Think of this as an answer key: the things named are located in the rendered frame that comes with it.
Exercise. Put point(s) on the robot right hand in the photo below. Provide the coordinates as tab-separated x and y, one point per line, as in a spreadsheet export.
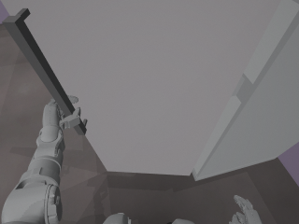
250	216

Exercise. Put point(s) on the handle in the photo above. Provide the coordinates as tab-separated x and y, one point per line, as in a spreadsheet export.
19	31

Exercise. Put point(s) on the robot left hand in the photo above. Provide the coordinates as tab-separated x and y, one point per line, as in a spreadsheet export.
53	115

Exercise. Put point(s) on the fridge door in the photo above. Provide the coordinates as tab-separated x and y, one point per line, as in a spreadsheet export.
152	77

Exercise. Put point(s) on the left robot forearm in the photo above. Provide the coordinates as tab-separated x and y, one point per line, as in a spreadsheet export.
46	164

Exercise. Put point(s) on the left robot thigh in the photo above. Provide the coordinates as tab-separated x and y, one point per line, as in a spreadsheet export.
118	219

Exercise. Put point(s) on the left robot upper arm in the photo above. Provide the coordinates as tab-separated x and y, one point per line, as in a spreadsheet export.
34	205

